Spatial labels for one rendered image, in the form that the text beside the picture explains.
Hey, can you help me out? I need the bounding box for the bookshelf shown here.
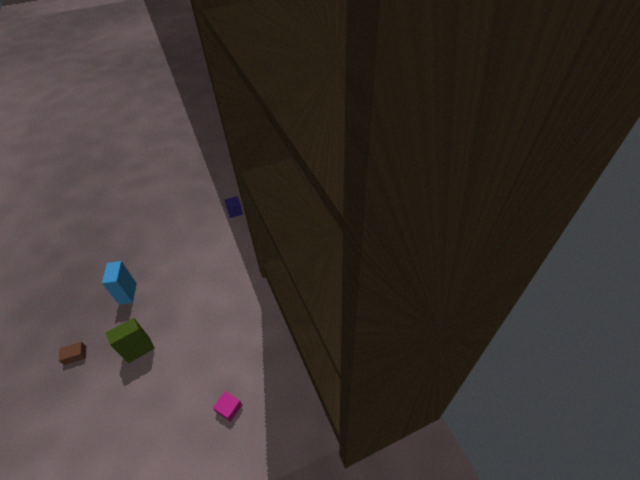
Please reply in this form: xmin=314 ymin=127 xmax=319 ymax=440
xmin=190 ymin=0 xmax=640 ymax=468

